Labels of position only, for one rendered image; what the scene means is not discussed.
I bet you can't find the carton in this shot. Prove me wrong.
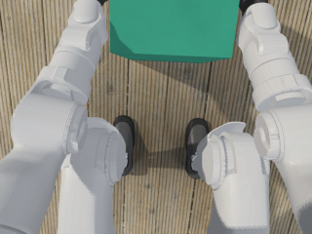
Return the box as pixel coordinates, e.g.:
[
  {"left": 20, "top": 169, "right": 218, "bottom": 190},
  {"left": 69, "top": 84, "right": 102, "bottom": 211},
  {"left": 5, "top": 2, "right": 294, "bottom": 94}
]
[{"left": 109, "top": 0, "right": 240, "bottom": 63}]

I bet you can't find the robot left forearm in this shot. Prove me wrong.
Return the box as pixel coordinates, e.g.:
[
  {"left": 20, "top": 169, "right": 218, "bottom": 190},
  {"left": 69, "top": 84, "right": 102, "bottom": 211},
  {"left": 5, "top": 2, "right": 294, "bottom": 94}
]
[{"left": 10, "top": 0, "right": 108, "bottom": 140}]

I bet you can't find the right robot shin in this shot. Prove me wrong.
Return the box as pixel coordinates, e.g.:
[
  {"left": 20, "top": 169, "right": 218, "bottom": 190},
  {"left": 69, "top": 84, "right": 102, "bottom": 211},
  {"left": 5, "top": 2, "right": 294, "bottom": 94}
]
[{"left": 191, "top": 122, "right": 270, "bottom": 181}]

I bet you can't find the robot shin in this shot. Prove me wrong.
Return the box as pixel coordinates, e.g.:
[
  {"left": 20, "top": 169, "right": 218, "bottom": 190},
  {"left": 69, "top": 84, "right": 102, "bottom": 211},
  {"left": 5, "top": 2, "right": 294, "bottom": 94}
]
[
  {"left": 191, "top": 122, "right": 270, "bottom": 181},
  {"left": 60, "top": 117, "right": 128, "bottom": 171}
]

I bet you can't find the left robot shin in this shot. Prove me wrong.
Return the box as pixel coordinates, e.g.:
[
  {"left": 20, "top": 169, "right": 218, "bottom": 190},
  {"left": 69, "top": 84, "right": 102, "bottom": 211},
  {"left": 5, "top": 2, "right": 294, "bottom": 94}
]
[{"left": 60, "top": 117, "right": 128, "bottom": 171}]

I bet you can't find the robot left upper arm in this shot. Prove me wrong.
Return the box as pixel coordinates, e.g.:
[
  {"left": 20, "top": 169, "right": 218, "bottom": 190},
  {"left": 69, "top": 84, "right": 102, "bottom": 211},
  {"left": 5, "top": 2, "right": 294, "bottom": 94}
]
[{"left": 0, "top": 93, "right": 89, "bottom": 234}]

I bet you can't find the robot right upper arm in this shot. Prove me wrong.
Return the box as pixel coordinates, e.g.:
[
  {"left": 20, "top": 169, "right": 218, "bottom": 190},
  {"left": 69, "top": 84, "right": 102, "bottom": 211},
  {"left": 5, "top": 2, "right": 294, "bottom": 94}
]
[{"left": 253, "top": 103, "right": 312, "bottom": 234}]

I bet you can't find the robot right forearm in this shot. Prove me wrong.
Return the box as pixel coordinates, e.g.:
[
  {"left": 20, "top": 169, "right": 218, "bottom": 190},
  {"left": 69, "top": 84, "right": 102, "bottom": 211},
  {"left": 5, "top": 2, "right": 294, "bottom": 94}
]
[{"left": 236, "top": 2, "right": 312, "bottom": 113}]

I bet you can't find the right robot hand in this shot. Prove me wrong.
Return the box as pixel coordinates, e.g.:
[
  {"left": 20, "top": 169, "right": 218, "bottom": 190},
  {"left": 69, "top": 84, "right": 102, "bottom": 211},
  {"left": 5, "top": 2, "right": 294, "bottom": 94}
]
[{"left": 239, "top": 0, "right": 268, "bottom": 16}]

